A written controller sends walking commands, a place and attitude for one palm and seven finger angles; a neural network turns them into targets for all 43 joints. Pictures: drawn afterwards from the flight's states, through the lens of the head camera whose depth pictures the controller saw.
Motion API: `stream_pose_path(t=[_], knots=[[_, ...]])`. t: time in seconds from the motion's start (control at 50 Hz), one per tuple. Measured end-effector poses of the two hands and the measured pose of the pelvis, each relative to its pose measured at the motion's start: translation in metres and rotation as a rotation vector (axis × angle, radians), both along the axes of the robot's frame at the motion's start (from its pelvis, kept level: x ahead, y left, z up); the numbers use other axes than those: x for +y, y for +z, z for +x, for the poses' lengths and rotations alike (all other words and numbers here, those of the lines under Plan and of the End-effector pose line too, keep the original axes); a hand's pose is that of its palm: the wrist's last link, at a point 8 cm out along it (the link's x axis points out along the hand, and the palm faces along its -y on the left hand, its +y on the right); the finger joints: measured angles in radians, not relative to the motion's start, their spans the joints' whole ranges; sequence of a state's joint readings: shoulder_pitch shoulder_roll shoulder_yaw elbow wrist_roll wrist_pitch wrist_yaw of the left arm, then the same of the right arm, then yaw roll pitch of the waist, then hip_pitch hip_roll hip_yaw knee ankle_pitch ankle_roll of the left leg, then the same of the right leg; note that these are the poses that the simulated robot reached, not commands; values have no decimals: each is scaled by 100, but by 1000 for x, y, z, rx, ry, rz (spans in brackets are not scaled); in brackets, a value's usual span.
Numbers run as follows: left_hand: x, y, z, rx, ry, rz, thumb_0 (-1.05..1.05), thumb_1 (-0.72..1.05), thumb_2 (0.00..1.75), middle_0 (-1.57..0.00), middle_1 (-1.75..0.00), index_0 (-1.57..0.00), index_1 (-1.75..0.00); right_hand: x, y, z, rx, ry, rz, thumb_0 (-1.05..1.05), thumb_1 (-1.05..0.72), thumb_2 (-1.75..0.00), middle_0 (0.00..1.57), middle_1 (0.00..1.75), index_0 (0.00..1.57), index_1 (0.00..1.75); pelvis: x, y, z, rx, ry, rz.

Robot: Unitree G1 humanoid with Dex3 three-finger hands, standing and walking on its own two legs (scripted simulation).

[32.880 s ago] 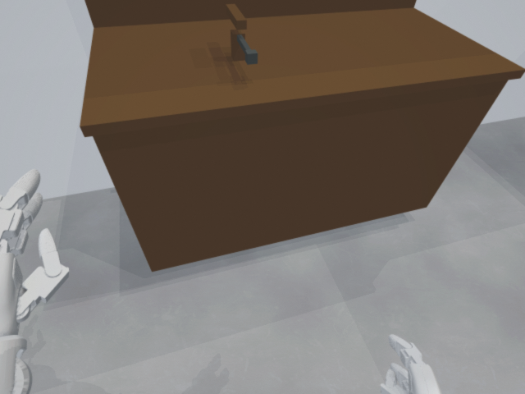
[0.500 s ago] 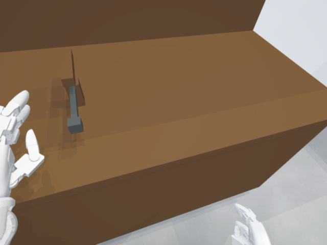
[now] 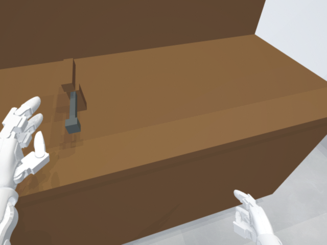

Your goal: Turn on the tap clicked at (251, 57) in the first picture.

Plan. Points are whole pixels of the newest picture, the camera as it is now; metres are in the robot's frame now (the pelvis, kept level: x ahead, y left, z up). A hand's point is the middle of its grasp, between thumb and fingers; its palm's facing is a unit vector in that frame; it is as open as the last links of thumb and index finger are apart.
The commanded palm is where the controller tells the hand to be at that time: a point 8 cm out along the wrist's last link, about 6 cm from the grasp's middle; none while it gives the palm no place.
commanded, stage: turn the palm inward beside the body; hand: left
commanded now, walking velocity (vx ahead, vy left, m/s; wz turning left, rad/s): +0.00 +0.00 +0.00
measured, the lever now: (73, 125) +0.35 +0.27 +0.12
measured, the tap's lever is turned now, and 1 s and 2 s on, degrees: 0 0 0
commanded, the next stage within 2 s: reach beside the lever's end, fingers flat in 1.92 s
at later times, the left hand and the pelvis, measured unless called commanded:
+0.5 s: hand (62, 161) +0.21 +0.21 +0.18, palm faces +0.51 -0.80 -0.31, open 7.4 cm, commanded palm +0.15 +0.25 +0.19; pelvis +0.01 -0.07 -0.01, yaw +3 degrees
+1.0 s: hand (53, 175) +0.19 +0.21 +0.18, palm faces +0.53 -0.82 -0.20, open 7.4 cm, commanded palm +0.13 +0.24 +0.19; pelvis +0.01 -0.05 -0.01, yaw +4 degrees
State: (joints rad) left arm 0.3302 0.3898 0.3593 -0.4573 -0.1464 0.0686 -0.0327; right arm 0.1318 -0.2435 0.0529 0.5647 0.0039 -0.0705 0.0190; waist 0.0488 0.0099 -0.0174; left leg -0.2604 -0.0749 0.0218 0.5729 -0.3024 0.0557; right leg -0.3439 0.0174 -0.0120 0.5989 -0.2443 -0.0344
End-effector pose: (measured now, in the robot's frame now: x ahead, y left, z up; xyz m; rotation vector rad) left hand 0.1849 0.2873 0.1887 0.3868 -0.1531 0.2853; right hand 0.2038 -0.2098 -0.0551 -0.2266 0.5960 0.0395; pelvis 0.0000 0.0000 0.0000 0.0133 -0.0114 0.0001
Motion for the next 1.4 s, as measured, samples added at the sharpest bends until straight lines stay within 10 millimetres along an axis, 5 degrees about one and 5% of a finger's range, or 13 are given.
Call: stream_pose_path(t=[0.18, 0.42, 0.62, 1.08, 1.4], knots=[[0, 2, -40, -136, 259, 5, 1, 89, 90, -22, -30, -22, -30, -27, -14, 8, -1, 23, -40, 1, -90, -90, 21, 30, 20, 30, -38, -10, -8, -2, 51, -3], [-45, 3, -16, -46, 192, -14, 1, 89, 90, -21, -30, -21, -30, -66, -32, 3, 22, -76, 1, 1, -90, -90, 21, 30, 20, 30, -68, -12, 3, 6, 59, -4], [-44, -3, -28, -38, 253, -51, 1, 89, 90, -21, -30, -21, -30, -85, -39, 6, 33, -99, -24, 1, -90, -90, 20, 30, 20, 30, -69, -13, 17, 33, 70, 4], [-42, -6, -51, -46, 256, -168, 1, 89, 90, -21, -30, -21, -30, -16, -9, 22, -133, 10, 51, 1, -90, -90, 21, 30, 20, 30, -43, -7, 9, -9, 78, -6], [-47, -7, -56, -15, 274, -222, 1, 89, 90, -21, -30, -21, -30, -13, -7, 26, -128, 23, 37, 1, -90, -90, 21, 30, 20, 30, -40, -5, 10, -25, 84, -9]])
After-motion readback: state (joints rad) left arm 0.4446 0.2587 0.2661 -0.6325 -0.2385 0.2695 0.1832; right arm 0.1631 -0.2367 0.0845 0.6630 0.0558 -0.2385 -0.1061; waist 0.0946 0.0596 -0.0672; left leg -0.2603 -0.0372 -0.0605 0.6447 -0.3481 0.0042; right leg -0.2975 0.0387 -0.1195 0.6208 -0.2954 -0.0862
